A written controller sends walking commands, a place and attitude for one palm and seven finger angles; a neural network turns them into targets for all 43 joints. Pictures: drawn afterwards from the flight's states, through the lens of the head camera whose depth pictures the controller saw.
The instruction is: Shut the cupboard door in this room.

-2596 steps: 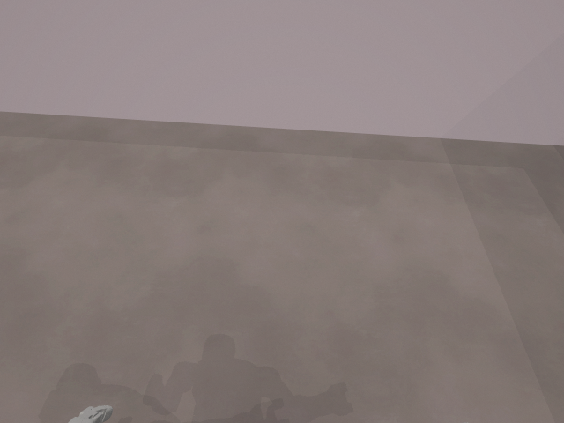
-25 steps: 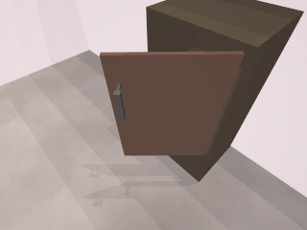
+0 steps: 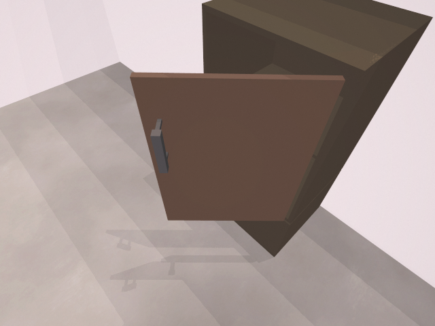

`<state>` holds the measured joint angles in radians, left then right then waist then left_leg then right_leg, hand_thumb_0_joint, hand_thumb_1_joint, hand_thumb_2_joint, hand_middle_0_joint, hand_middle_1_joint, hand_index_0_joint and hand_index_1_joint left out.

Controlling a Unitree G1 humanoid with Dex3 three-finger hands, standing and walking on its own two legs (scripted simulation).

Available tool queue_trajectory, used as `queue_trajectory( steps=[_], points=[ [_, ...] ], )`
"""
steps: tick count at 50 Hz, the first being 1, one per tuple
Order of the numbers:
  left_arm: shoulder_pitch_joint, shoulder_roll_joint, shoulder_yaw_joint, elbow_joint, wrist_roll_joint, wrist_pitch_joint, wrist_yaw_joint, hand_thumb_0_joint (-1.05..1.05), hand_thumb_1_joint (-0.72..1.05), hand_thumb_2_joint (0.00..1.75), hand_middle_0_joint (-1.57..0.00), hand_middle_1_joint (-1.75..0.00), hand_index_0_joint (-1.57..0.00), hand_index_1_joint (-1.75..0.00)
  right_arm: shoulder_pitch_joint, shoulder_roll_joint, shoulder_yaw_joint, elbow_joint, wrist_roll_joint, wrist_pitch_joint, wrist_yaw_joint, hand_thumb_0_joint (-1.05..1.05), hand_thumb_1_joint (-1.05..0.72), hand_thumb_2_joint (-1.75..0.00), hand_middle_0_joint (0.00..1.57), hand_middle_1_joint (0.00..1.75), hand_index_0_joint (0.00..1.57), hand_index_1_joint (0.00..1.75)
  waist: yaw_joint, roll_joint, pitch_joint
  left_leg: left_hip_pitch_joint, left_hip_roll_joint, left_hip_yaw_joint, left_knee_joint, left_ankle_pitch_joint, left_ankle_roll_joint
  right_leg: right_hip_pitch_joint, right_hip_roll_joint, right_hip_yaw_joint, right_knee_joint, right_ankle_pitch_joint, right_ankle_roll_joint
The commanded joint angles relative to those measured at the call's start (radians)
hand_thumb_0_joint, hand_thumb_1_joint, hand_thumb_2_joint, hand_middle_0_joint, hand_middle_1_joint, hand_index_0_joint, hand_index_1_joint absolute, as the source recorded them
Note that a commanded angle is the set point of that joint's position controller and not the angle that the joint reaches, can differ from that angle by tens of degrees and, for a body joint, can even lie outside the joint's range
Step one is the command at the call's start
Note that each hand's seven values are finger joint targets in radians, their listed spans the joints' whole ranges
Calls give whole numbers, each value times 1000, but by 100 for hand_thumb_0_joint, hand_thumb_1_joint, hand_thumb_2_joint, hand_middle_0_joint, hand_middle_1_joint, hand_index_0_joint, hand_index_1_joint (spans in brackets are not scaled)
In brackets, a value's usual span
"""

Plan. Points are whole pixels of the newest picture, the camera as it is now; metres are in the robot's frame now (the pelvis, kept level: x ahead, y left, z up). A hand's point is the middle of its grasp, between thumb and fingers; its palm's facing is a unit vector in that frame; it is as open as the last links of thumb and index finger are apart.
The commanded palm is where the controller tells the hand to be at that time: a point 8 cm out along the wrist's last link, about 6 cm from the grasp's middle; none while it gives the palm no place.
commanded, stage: look again from close up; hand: left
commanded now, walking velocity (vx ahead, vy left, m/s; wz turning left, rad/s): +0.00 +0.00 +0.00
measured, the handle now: (161, 146) +0.50 +0.17 +0.02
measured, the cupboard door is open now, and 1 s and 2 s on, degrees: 46 46 46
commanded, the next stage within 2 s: raise the hand and make a fist in 0.12 s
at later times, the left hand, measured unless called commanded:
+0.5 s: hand (132, 290) +0.18 +0.16 -0.02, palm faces +0.09 -1.00 -0.02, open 6.8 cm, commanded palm +0.12 +0.23 -0.06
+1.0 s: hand (115, 301) +0.17 +0.19 -0.04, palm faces +0.06 -1.00 -0.01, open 4.4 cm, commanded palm +0.13 +0.24 -0.03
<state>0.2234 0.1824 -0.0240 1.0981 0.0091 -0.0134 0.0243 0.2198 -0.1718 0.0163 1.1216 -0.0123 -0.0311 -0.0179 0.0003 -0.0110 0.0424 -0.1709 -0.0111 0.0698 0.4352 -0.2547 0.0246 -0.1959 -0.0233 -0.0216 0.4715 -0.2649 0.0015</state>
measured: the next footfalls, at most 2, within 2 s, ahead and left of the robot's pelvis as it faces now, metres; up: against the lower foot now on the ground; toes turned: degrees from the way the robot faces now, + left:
none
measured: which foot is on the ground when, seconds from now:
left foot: down 0.00-1.00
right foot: down 0.00-1.00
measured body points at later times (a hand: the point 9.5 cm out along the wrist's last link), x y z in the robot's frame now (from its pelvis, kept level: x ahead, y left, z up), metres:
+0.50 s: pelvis -0.03 -0.03 -0.06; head +0.00 -0.02 +0.39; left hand +0.17 +0.22 -0.02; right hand +0.16 -0.27 -0.13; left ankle -0.01 +0.10 -0.74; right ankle -0.01 -0.12 -0.74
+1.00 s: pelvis -0.04 -0.01 -0.09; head +0.02 +0.00 +0.36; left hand +0.16 +0.25 -0.03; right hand +0.13 -0.23 -0.17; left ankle -0.01 +0.10 -0.74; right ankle -0.01 -0.12 -0.74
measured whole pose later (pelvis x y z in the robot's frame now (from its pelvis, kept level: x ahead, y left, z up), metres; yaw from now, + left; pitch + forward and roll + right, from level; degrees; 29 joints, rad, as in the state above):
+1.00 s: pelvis -0.04 -0.01 -0.09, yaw +2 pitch +13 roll -2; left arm 0.40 0.23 0.19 -0.02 -0.31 -0.33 -0.28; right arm 0.27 -0.19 0.02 0.56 0.02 -0.24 -0.06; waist 0.00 0.03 -0.13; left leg -0.87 0.03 -0.01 1.14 -0.50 0.01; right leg -0.84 -0.01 -0.10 1.09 -0.49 -0.03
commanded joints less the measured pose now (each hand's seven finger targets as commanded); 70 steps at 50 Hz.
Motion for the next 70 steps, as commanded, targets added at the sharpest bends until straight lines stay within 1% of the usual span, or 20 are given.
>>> queue_trajectory(
  steps=[1, 10, 11, 12, 13, 14, 15, 16, 17, 18, 20, 23, 26, 29, 32, 36, 44, 53, 65, 70],
  points=[
    [46, 135, 32, -36, 3, -15, 12, 0, 90, 90, -20, -30, -20, -30, 45, -124, -27, -27, 1, -10, -11, 0, -90, -90, 20, 30, 20, 30, 3, 12, -17, 6, 113, -108, -77, 202, 10, 12, -93, 86, -66, 219, -37],
    [28, 149, 39, -45, 4, -17, 10, 0, 90, 90, -20, -30, -20, -30, 22, -140, -28, -29, 1, -11, -13, 0, -90, -90, 20, 30, 20, 30, 5, 11, -30, 29, 119, -107, -81, 242, 8, 27, -93, 85, -70, 254, -38],
    [127, 114, 35, -10, 10, -25, 51, 0, 90, 90, -20, -30, -20, -30, -22, -144, -33, -92, 13, -7, -4, 0, -90, -90, 20, 30, 20, 30, 24, -4, -13, -27, 143, -64, 103, 287, -19, 18, -138, 107, -73, 467, -16],
    [-766, 774, 550, -1622, -107, -308, 58, 0, 90, 90, -20, -30, -20, -30, 77, -339, -90, -375, 13, -195, -101, 0, -90, -90, 20, 30, 20, 30, -105, 33, -412, 268, 81, -114, 141, 493, 7, 51, -37, 27, 159, 497, -17],
    [1, 180, 79, -1236, -119, -219, 55, 0, 90, 90, -22, -32, -22, -32, -16, -202, -39, -384, 74, -262, -114, 0, -90, -90, 20, 30, 20, 30, -23, 382, -541, 346, 61, -111, 145, 638, -13, -88, 22, -48, 277, 247, -13],
    [251, -48, 25, -1227, -197, -98, 50, 0, 90, 90, -24, -34, -24, -34, -47, -166, -35, -423, 48, -301, -87, 0, -90, -90, 20, 30, 20, 30, 4, 359, -435, 246, 73, -113, 101, 762, -49, -121, 22, -86, 262, 64, -12],
    [87, 4, 55, -1168, -166, -122, 60, 0, 90, 90, -25, -36, -25, -36, -6, -164, -55, -414, 50, -326, -52, 0, -90, -90, 20, 30, 20, 30, -57, 150, -196, 49, 75, -135, 97, 594, -54, -224, 15, -75, 189, 38, -6],
    [103, -19, 77, -1093, -174, -159, 40, 0, 90, 90, -27, -38, -27, -38, -3, -187, -85, -442, 34, -332, -39, 0, -90, -90, 20, 30, 20, 30, -47, 66, -37, -109, 46, -132, 139, 365, -53, -271, 17, -89, 133, 70, -10],
    [177, 23, 144, -984, -181, -218, 13, 0, 90, 90, -29, -40, -29, -40, -13, -199, -97, -462, 27, -329, -29, 0, -90, -90, 20, 30, 20, 30, -42, -76, 24, -243, 29, -127, 191, 192, -44, -328, 14, -97, 141, 68, -14],
    [273, -10, 153, -905, -201, -300, -35, 0, 90, 90, -31, -42, -31, -42, -35, -195, -98, -492, 15, -329, -21, 0, -90, -90, 20, 30, 20, 30, -22, -199, 18, -338, 10, -118, 256, 113, -33, -383, 14, -94, 189, 56, -13],
    [382, -23, 195, -825, -247, -482, -163, 0, 90, 90, -35, -46, -35, -46, -53, -182, -109, -539, 11, -331, 3, 0, -90, -90, 20, 30, 20, 30, 37, -254, -81, -477, -17, -83, 383, 50, -48, -427, 1, -47, 312, 35, -21],
    [349, 101, 295, -874, -290, -703, -362, 0, 90, 90, -40, -52, -40, -52, -91, -191, -123, -628, 13, -331, 19, 0, -90, -90, 20, 30, 20, 30, 69, -145, -241, -648, -34, -53, 552, -39, -46, -460, -23, 66, 448, -17, -26],
    [232, 191, 359, -1013, -344, -630, -412, 0, 90, 90, -46, -58, -46, -58, -123, -194, -116, -738, 40, -301, 5, 0, -90, -90, 20, 30, 20, 30, 83, 13, -349, -709, -44, -21, 608, -122, -24, -439, -39, 173, 417, -228, -21],
    [70, 218, 359, -1232, -371, -572, -372, 0, 90, 90, -51, -64, -51, -64, -95, -184, -101, -777, 49, -292, -24, 0, -90, -90, 20, 30, 20, 30, 36, 19, -361, -728, -19, -49, 653, -184, -6, -495, -30, 211, 370, -400, -6],
    [-11, 195, 282, -1420, -344, -592, -330, 0, 90, 90, -57, -70, -57, -70, -56, -183, -89, -761, 41, -303, -47, 0, -90, -90, 20, 30, 20, 30, -11, 77, -383, -661, 3, -73, 659, -167, 9, -551, -7, 165, 383, -372, -14],
    [9, 171, 221, -1360, -329, -548, -344, 0, 90, 90, -64, -78, -64, -78, -34, -190, -75, -719, 41, -309, -73, 0, -90, -90, 20, 30, 20, 30, -47, 34, -335, -685, 14, -95, 665, -170, 12, -585, 11, 123, 402, -331, -11],
    [183, 207, 345, -1270, -351, -352, -327, 0, 90, 90, -79, -94, -79, -94, -58, -164, -71, -741, 47, -268, -70, 0, -90, -90, 20, 30, 20, 30, 45, -2, -388, -663, 5, -105, 575, -69, -2, -417, 3, 83, 394, -180, -6],
    [196, 138, 238, -1367, -314, -447, -261, 0, 90, 90, -95, -112, -95, -112, -19, -182, -64, -748, 26, -269, -49, 0, -90, -90, 20, 30, 20, 30, 13, 54, -347, -545, 11, -130, 485, -57, -9, -504, 36, -45, 459, -108, -28],
    [183, 148, 221, -1454, -287, -394, -225, 0, 90, 90, -117, -136, -117, -136, 2, -193, -50, -790, 30, -226, -46, 0, -90, -90, 20, 30, 20, 30, 14, 113, -335, -449, 19, -151, 414, -11, -25, -467, 49, -77, 443, -53, -36],
    [147, 148, 212, -1416, -282, -351, -231, 0, 90, 90, -126, -146, -126, -146, 9, -199, -40, -800, 32, -209, -46, 0, -90, -90, 20, 30, 20, 30, 1, 81, -296, -450, 20, -156, 393, -51, -25, -461, 52, -80, 417, -65, -34]
  ],
)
